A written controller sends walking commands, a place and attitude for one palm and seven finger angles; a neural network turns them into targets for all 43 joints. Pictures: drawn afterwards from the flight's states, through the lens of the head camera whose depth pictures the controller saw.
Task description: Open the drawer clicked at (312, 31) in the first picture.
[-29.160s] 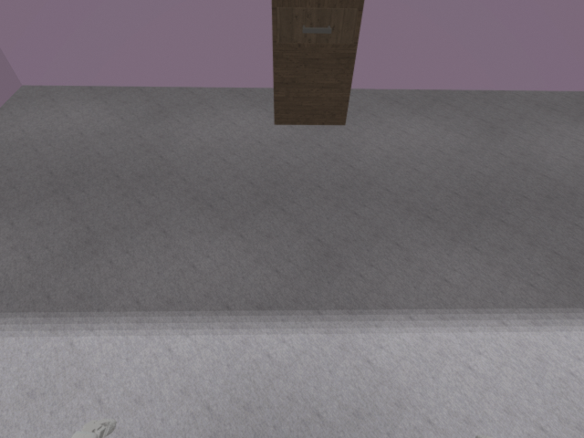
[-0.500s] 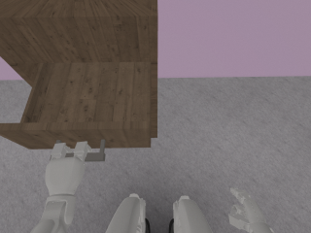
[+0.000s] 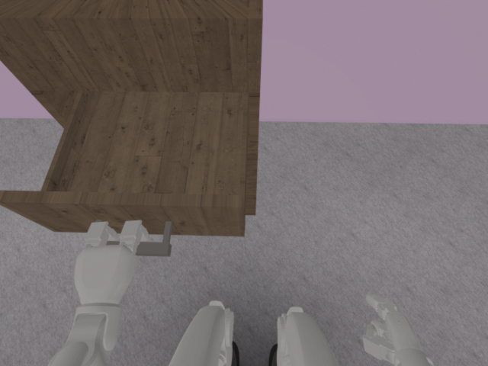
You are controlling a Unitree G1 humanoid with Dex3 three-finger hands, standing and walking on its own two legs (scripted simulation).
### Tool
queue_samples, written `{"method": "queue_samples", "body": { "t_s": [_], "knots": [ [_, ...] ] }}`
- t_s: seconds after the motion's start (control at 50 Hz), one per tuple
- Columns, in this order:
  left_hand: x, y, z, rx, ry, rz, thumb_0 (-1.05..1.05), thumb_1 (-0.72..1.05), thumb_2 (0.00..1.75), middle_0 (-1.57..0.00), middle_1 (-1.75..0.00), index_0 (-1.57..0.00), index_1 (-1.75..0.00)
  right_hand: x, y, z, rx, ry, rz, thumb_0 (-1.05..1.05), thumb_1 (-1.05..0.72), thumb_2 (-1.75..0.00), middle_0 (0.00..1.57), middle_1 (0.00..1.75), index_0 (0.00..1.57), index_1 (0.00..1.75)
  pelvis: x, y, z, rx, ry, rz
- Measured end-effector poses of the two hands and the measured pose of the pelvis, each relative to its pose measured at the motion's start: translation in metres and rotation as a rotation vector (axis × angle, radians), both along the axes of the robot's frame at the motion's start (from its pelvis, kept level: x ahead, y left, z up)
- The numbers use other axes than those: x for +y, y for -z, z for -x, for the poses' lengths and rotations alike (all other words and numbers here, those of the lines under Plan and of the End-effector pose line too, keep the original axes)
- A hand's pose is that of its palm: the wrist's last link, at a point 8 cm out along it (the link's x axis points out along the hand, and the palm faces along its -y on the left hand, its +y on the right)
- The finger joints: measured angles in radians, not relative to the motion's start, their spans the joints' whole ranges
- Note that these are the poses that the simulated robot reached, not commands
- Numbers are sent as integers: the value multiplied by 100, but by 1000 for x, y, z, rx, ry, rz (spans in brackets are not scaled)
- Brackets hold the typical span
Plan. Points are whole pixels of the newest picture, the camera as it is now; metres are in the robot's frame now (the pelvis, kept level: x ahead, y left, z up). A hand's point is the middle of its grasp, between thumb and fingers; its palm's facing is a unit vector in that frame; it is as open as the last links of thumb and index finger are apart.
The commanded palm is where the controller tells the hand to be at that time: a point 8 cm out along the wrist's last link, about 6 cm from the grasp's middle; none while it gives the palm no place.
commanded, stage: open the thumb to release the handle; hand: left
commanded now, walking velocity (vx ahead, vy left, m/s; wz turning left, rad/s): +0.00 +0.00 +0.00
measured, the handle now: (131, 237) +0.32 +0.23 -0.06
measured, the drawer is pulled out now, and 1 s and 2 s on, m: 0.23 0.23 0.23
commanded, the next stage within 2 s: lift the hand off the handle in 0.38 s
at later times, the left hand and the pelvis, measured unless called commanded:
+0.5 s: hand (123, 271) +0.26 +0.24 -0.08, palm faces -0.05 -0.05 -1.00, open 13.3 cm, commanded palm +0.25 +0.23 -0.03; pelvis -0.03 -0.01 +0.00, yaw +0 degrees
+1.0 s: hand (123, 267) +0.27 +0.24 -0.07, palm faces -0.06 -0.05 -1.00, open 13.6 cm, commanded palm +0.26 +0.23 -0.01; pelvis -0.03 +0.00 +0.01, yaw +1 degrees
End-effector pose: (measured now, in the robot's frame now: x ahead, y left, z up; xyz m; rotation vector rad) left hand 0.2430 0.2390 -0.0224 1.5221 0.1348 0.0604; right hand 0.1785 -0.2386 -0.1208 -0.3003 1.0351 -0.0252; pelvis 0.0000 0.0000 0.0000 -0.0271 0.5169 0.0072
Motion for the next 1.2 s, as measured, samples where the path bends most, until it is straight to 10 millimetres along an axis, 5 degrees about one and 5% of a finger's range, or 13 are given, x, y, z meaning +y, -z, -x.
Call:
{"method": "queue_samples", "body": {
  "t_s": [0.48, 0.86, 1.2],
  "knots": [
    [-1, 0, 0, 2, -5, 0, 0, -39, 35, -31, -121, -32, -121, -13, 4, 45, 25, 61, 6, 1, -90, -90, 20, 30, 20, 30, -8, 2, 26, -41, -3, -2],
    [0, 1, -7, -7, 3, -6, -1, -49, 30, -32, -120, -34, -123, -6, 11, 60, 58, 65, -3, 1, -91, -90, 20, 30, 20, 30, -5, 2, 34, -40, -12, 0],
    [2, -14, -10, 34, 29, 20, -1, -49, 30, -32, -120, -41, -121, -6, -18, 55, 34, 92, 22, 1, -90, -90, 20, 30, 20, 30, 0, -19, 26, -70, -12, 9]
  ]
}}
